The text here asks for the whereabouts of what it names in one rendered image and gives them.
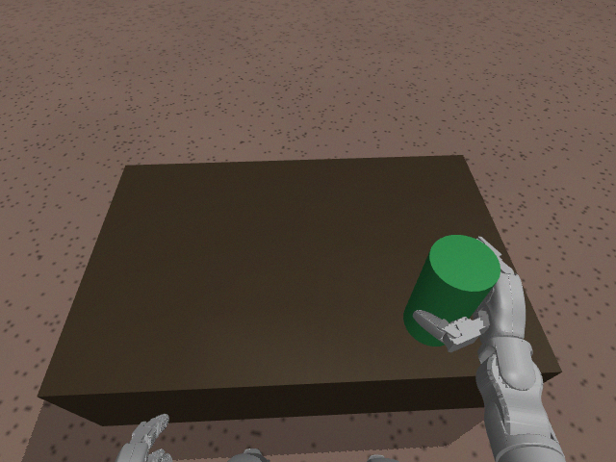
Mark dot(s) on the right robot hand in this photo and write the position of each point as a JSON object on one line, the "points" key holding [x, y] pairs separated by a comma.
{"points": [[501, 312]]}

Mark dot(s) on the left robot hand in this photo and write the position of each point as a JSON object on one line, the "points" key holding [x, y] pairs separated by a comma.
{"points": [[143, 438]]}

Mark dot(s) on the right robot arm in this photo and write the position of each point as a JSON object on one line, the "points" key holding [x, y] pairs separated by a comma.
{"points": [[511, 386]]}

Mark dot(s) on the can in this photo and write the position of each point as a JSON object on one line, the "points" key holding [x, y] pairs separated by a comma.
{"points": [[458, 273]]}

